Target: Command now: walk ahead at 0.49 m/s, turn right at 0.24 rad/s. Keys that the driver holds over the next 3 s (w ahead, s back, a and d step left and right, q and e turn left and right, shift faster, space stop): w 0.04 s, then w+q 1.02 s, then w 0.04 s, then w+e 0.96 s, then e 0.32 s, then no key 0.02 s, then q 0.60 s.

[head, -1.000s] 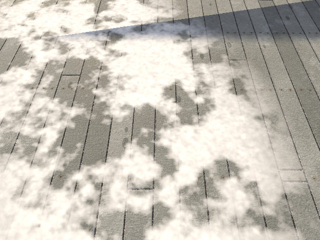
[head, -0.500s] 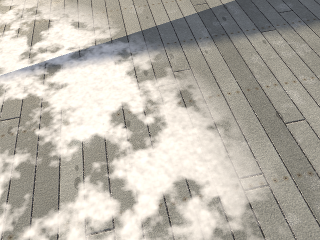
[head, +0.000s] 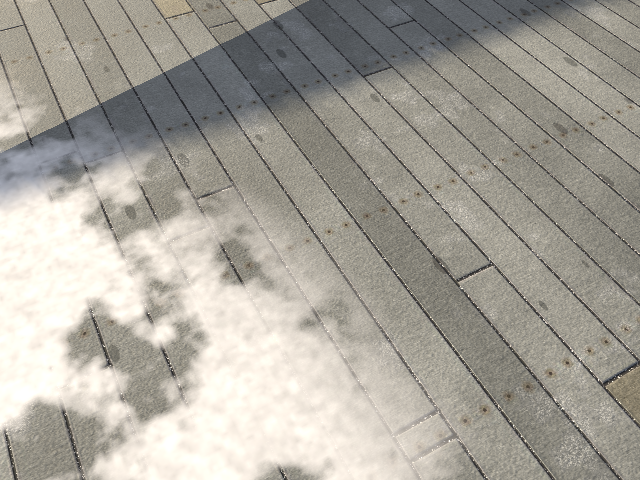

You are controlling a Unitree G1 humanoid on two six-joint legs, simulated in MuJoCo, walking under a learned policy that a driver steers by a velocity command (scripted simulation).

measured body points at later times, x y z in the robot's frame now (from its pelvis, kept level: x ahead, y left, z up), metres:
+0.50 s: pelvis +0.26 -0.06 +0.01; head +0.28 -0.07 +0.45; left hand +0.32 +0.22 -0.10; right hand +0.39 -0.32 -0.12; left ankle +0.23 +0.10 -0.65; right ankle +0.29 -0.16 -0.74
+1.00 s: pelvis +0.49 +0.07 +0.00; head +0.53 +0.10 +0.44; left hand +0.48 +0.38 -0.12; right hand +0.73 -0.12 -0.11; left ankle +0.51 +0.15 -0.74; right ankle +0.52 -0.12 -0.64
